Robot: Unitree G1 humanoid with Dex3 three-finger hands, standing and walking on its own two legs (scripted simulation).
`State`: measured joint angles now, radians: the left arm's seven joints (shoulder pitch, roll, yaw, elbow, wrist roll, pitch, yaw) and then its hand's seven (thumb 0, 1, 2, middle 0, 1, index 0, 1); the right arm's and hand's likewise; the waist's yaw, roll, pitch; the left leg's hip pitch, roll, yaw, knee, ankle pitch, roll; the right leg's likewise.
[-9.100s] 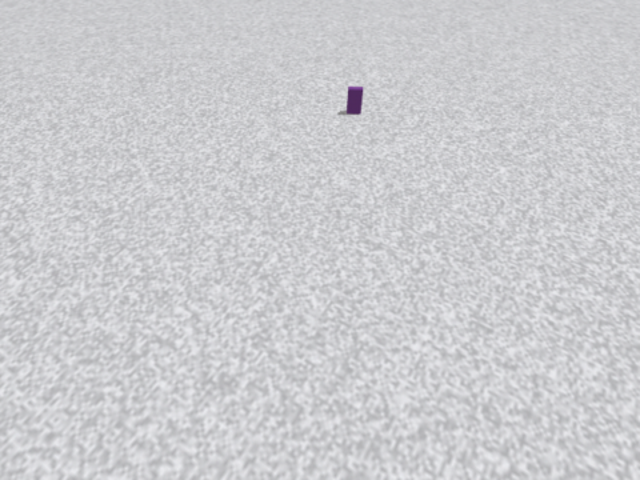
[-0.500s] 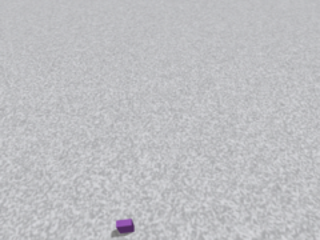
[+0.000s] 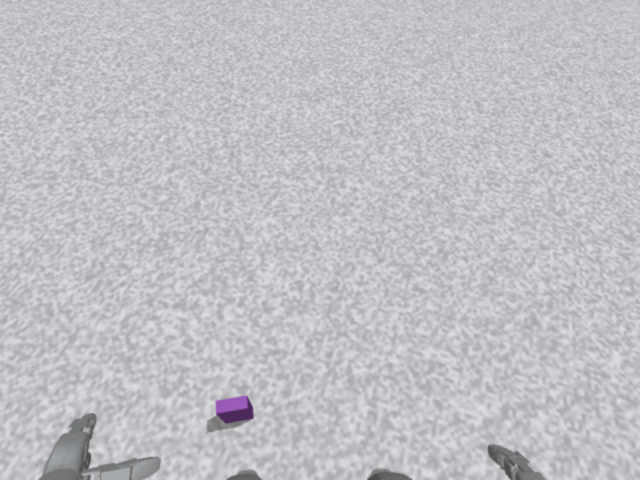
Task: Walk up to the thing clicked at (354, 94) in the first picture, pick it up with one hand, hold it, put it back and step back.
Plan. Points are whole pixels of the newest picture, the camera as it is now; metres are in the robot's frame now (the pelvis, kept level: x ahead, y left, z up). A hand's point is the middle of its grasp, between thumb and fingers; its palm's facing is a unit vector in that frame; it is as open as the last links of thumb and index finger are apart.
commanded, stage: go down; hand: left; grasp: from the side
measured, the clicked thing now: (235, 410) +0.33 +0.20 -0.68
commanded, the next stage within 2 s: none
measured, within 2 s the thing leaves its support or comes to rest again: neither
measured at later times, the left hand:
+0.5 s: hand out of the picture +0.14 +0.30 -0.19, palm faces +0.11 -0.95 -0.29, open 17.3 cm
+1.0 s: hand (101, 447) +0.21 +0.36 -0.28, palm faces +0.15 -0.96 -0.22, open 17.5 cm
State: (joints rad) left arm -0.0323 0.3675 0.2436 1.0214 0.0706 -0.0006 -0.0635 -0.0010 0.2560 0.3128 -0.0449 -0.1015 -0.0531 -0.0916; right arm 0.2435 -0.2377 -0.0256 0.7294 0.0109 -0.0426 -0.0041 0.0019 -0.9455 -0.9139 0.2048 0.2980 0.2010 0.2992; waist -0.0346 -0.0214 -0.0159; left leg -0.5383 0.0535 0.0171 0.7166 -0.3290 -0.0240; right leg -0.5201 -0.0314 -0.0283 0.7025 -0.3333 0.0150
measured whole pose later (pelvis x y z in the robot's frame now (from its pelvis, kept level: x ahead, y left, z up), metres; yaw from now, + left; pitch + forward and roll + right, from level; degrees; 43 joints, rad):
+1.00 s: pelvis -0.05 +0.00 -0.21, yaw -1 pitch +31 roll -3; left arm -0.08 0.57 0.60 0.76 -0.14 -0.29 -0.49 -0.02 -0.58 0.02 -0.09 -0.09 -0.09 -0.08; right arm 0.09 -0.29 0.01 0.63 -0.03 -0.19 -0.05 0.01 -0.91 -0.90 0.21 0.30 0.20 0.30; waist -0.01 -0.03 -0.16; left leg -1.64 0.05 -0.07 1.75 -0.65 -0.03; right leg -1.59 -0.04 -0.05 1.72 -0.66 0.01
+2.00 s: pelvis -0.08 +0.00 -0.34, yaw -4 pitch +32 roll -5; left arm -0.33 0.77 0.78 0.93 -0.24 -0.35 -0.73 -0.02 -0.55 0.02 -0.07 -0.03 -0.06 -0.03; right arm 0.07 -0.34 0.06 0.71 -0.04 -0.21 -0.06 0.00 -0.93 -0.91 0.21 0.30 0.20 0.30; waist -0.01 -0.04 -0.11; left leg -2.05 0.05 -0.13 2.17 -0.68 -0.04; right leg -1.99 -0.02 -0.06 2.11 -0.68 0.02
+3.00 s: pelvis -0.08 +0.01 -0.38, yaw -5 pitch +30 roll -6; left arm -0.41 0.76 0.80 1.06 -0.34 -0.52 -0.79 -0.02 -0.52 0.04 -0.07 -0.06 -0.05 -0.08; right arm 0.03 -0.36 0.09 0.72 -0.06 -0.22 -0.02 0.00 -0.92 -0.91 0.21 0.30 0.20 0.30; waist -0.03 -0.06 -0.08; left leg -2.15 0.04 -0.14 2.31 -0.69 -0.03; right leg -2.09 -0.01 -0.05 2.25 -0.69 0.03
